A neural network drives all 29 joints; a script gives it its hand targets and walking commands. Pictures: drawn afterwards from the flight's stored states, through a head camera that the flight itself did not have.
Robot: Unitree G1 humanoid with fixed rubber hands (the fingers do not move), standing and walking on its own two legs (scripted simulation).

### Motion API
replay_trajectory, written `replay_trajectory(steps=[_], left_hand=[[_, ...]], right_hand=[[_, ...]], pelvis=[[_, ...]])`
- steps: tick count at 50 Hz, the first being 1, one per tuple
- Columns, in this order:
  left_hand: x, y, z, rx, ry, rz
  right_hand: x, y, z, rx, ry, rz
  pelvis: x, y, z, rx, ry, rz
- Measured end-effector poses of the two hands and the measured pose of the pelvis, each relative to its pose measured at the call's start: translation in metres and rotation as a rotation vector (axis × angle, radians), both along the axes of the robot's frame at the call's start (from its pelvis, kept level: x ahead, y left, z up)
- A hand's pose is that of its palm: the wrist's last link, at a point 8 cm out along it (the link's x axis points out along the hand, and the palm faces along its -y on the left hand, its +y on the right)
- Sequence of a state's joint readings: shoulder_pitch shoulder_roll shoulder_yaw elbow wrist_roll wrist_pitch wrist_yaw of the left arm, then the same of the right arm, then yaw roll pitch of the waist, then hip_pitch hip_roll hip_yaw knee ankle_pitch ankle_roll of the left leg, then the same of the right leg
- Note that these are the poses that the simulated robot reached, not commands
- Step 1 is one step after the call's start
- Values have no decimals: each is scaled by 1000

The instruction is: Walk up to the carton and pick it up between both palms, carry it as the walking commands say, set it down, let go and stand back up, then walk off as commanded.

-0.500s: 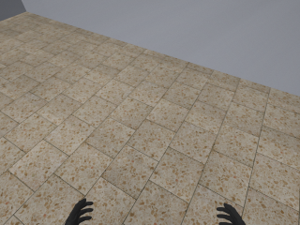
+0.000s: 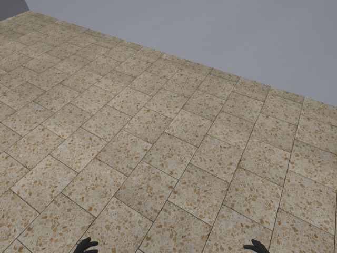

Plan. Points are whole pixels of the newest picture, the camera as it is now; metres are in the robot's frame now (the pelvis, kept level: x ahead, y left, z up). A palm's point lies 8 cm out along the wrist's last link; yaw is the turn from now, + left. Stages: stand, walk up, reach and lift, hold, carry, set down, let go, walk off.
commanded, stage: stand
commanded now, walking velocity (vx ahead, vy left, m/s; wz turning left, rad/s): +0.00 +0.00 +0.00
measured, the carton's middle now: out of the picture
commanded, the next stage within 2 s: walk up in 1.52 s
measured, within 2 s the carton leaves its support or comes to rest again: neither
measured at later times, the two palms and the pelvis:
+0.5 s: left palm out of the picture +0.05 +0.24 -0.11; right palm out of the picture +0.07 -0.23 -0.12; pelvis +0.00 +0.00 +0.01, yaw +0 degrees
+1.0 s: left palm out of the picture +0.00 +0.23 -0.13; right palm out of the picture +0.00 -0.22 -0.13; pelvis -0.01 +0.00 +0.01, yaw +0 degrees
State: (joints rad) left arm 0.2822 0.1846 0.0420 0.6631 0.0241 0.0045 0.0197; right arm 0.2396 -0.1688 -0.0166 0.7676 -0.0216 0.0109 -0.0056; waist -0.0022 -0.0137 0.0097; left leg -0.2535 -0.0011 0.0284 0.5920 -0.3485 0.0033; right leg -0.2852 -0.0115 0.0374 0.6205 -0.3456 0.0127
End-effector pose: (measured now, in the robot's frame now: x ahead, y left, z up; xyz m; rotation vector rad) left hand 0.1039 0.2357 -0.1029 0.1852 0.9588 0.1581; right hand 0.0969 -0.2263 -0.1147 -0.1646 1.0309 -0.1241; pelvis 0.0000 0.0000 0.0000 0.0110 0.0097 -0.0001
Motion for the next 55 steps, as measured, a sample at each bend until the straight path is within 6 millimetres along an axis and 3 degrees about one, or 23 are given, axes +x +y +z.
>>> replay_trajectory(steps=[11,22,39,55], left_hand=[[-10,2,-4,-8,28,20],[-42,3,-10,-5,119,64],[-79,-8,-20,-37,235,98],[-110,-13,-28,-64,341,113]], right_hand=[[-14,-4,-1,-20,34,-19],[-24,-2,-5,-15,78,-27],[-75,-18,-9,-39,225,-82],[-108,9,-14,5,322,-101]], pelvis=[[-1,3,2,0,-9,-1],[-3,2,5,-2,-18,4],[-8,-2,10,-2,-34,1],[-11,5,13,-7,-45,3]])
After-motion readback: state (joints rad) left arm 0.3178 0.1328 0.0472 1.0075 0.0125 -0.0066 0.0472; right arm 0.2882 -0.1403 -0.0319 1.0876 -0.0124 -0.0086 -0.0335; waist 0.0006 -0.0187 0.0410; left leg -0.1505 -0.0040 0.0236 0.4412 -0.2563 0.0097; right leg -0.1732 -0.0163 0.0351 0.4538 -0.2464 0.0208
